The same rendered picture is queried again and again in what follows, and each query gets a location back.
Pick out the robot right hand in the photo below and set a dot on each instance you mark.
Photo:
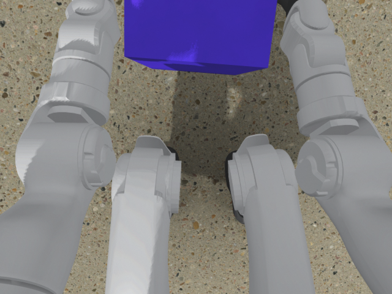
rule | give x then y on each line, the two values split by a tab
286	4

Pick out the right robot thigh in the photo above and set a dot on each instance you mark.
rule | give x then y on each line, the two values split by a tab
278	255

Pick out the right robot forearm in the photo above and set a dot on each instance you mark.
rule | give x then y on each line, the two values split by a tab
321	76

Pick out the robot right upper arm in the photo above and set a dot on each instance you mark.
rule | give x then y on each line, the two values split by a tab
351	176

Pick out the robot right foot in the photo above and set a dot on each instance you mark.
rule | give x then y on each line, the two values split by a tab
236	213

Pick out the left robot forearm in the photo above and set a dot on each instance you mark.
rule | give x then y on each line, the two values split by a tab
81	69

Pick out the carton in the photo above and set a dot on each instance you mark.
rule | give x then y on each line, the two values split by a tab
229	37

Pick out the robot left upper arm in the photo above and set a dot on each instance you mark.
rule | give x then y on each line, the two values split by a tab
61	164

